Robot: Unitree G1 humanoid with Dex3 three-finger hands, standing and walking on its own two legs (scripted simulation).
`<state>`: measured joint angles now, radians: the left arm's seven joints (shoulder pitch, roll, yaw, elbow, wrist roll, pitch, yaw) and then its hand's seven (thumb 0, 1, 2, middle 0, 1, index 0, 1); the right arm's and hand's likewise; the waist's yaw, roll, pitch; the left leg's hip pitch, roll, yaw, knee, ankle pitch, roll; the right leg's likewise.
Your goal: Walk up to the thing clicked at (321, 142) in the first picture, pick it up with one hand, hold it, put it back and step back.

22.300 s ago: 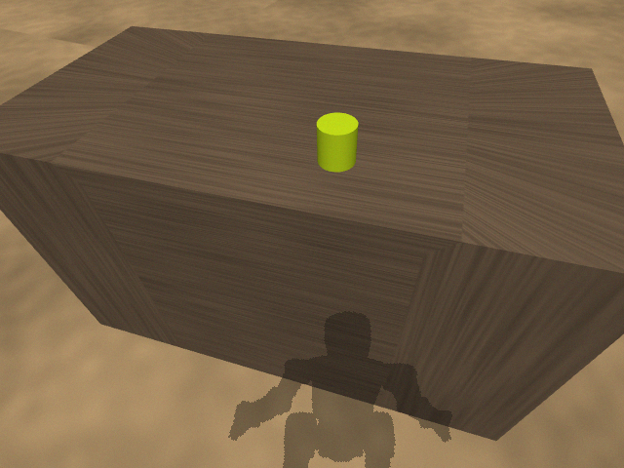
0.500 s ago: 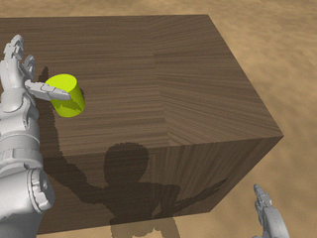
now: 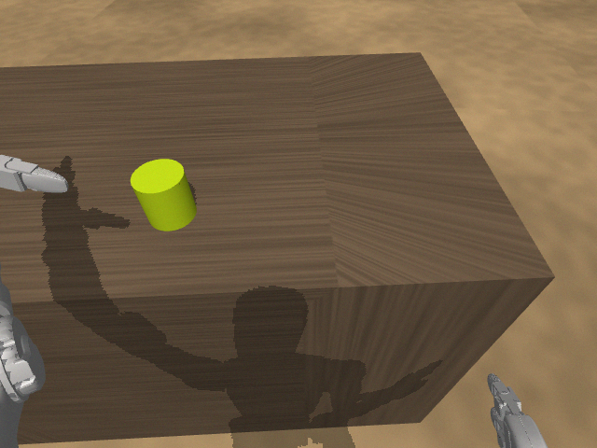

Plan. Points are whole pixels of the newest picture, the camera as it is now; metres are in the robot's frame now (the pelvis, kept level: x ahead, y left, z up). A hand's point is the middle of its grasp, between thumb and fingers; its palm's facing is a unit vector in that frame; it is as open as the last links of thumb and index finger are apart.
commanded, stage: sink last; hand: left
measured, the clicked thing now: (165, 195) +0.49 +0.21 +0.08
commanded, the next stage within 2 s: home in 0.94 s
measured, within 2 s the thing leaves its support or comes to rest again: neither
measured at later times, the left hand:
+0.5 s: hand out of the picture +0.23 +0.28 +0.21, palm faces +0.48 -0.80 -0.35, open 17.5 cm
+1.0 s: hand out of the picture +0.15 +0.24 +0.23, palm faces +0.49 -0.77 -0.41, open 17.5 cm
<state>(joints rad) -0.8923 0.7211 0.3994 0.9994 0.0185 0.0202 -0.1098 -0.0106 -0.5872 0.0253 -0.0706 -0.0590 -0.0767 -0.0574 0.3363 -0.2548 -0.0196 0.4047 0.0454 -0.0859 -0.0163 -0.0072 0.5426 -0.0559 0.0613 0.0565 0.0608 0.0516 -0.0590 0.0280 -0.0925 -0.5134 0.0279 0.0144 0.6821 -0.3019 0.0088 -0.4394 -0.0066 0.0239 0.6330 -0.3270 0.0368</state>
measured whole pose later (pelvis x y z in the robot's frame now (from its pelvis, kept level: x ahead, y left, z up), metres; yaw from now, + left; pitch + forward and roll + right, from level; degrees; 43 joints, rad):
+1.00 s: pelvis -0.03 -0.02 +0.01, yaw +2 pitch -6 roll +0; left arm 0.36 0.38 0.43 -0.34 -0.07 -0.37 0.02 -0.01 -0.57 0.04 -0.07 -0.06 -0.07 -0.07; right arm 0.33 -0.23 -0.16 0.51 0.03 -0.18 -0.05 -0.01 0.50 -0.06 0.06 0.06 0.06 0.05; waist 0.06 0.05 0.03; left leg -0.21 0.01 -0.02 0.50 -0.19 -0.01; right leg -0.16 -0.02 -0.01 0.53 -0.27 0.01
